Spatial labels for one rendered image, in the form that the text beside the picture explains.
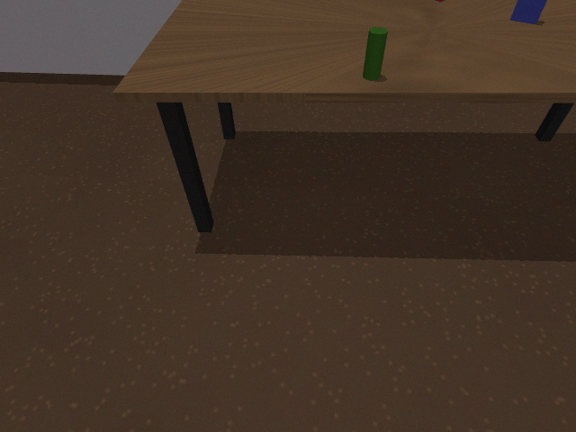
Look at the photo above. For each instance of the table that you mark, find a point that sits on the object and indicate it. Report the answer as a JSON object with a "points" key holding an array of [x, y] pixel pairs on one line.
{"points": [[313, 51]]}

